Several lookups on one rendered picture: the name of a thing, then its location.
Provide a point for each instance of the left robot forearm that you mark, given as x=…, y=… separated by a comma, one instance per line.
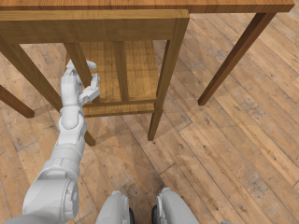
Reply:
x=67, y=153

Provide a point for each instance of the table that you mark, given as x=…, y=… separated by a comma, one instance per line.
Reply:
x=265, y=11

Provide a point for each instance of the robot right thigh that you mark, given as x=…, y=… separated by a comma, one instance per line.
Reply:
x=174, y=209

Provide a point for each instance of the robot left thigh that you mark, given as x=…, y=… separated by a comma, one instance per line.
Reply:
x=114, y=210

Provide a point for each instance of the robot thigh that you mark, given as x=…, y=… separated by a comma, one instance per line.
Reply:
x=174, y=209
x=114, y=210

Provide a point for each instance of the robot left upper arm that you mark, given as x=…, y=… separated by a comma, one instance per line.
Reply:
x=49, y=201

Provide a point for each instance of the robot left hand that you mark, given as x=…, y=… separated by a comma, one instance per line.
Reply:
x=71, y=84

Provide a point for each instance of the chair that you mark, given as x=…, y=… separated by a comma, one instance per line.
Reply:
x=118, y=41

